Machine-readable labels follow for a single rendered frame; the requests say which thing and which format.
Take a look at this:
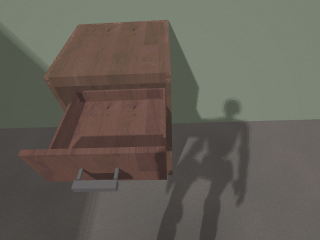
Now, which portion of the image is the cabinet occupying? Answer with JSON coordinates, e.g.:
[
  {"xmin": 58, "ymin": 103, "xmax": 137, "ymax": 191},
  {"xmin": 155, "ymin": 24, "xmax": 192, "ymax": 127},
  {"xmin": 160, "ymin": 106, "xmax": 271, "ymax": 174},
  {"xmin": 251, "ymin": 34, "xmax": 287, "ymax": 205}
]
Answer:
[{"xmin": 43, "ymin": 20, "xmax": 173, "ymax": 175}]

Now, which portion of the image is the drawer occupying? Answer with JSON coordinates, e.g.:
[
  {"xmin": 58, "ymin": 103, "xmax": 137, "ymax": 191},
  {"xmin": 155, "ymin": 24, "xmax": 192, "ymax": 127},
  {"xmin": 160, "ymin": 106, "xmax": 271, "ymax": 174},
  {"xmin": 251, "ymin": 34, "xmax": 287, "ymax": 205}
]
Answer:
[{"xmin": 18, "ymin": 88, "xmax": 167, "ymax": 182}]

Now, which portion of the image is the handle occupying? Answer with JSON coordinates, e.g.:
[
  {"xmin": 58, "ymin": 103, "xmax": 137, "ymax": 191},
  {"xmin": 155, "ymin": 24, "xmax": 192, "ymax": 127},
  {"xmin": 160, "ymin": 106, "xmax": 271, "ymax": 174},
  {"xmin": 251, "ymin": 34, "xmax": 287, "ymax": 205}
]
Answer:
[{"xmin": 71, "ymin": 168, "xmax": 119, "ymax": 192}]

